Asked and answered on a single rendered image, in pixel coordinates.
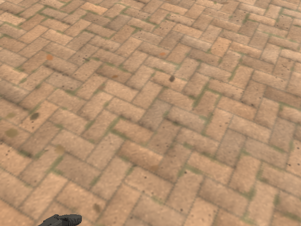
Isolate left robot hand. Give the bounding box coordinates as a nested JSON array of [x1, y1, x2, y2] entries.
[[38, 214, 82, 226]]

